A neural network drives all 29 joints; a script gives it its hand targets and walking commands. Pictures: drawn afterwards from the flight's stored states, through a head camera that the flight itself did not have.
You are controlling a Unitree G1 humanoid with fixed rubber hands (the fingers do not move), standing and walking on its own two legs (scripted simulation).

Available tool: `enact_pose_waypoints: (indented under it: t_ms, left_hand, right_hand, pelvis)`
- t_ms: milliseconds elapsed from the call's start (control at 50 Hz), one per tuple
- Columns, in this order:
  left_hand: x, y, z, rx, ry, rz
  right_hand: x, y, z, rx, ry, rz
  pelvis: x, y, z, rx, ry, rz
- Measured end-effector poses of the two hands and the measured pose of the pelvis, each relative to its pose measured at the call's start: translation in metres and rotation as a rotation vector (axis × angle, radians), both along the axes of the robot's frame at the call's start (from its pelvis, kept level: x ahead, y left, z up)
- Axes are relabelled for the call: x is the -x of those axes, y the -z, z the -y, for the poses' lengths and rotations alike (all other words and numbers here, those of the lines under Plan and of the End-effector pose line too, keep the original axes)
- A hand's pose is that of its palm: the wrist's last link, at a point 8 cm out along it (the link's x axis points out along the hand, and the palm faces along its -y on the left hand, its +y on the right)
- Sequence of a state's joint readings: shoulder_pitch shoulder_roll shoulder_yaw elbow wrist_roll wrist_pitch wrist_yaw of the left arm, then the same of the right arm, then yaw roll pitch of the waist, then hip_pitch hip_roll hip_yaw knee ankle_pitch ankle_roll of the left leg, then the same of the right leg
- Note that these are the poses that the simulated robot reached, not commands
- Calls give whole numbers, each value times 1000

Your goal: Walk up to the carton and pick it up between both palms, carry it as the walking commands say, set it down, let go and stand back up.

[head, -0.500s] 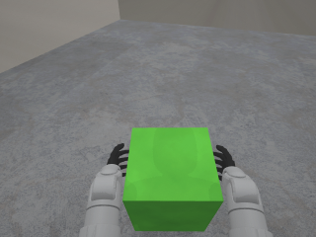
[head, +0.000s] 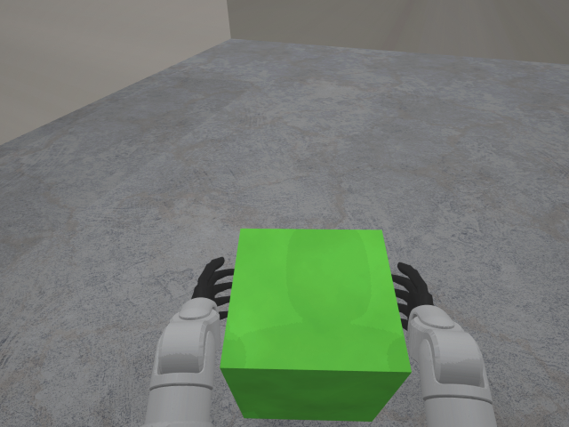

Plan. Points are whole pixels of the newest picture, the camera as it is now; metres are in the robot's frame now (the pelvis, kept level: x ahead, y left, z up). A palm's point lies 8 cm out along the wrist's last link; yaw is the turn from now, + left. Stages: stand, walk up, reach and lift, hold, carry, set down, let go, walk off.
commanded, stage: carry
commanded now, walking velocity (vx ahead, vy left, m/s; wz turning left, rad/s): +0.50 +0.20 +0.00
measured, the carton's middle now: (309, 329) +0.29 +0.00 +0.00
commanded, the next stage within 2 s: none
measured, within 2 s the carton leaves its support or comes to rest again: neither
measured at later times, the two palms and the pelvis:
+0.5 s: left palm (213, 211) +0.48 +0.17 +0.09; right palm (377, 215) +0.47 -0.13 +0.08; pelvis +0.21 +0.02 +0.00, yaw -2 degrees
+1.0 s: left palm (210, 134) +0.81 +0.24 +0.08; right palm (325, 138) +0.78 -0.06 +0.08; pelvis +0.53 +0.12 +0.00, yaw -5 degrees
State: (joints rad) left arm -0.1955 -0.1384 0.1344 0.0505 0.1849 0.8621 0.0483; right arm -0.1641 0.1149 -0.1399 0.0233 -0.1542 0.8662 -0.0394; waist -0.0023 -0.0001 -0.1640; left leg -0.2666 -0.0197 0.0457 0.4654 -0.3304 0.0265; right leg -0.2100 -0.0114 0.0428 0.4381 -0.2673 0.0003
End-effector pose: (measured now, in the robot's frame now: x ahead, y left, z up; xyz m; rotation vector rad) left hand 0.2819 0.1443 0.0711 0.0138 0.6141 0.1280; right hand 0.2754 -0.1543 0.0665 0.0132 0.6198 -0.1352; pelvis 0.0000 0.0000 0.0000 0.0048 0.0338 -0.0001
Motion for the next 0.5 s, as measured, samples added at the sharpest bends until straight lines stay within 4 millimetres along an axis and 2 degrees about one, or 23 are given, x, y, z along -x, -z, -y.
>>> enact_pose_waypoints:
  t_ms: [120,260,360,420,500]
  left_hand:
    - [-32,-14,-21,12,2,-18]
    - [-89,-24,-6,43,40,-37]
    - [-140,-17,4,24,46,-34]
    - [-162,-13,-5,19,11,-92]
    - [-197,-18,-22,20,-37,-120]
  right_hand:
    - [-28,-13,-21,-22,30,-18]
    - [-67,-24,-7,-37,103,-36]
    - [-118,-15,2,-60,113,-33]
    - [-150,-10,-6,-70,86,-91]
    - [-199,-15,-22,-72,40,-119]
  pelvis:
    - [-37,-2,-19,-3,54,-49]
    - [-93,-3,-22,15,65,-65]
    - [-142,12,-15,12,44,-46]
    - [-171,6,-16,11,30,-45]
    - [-212,-5,-22,-10,31,-45]
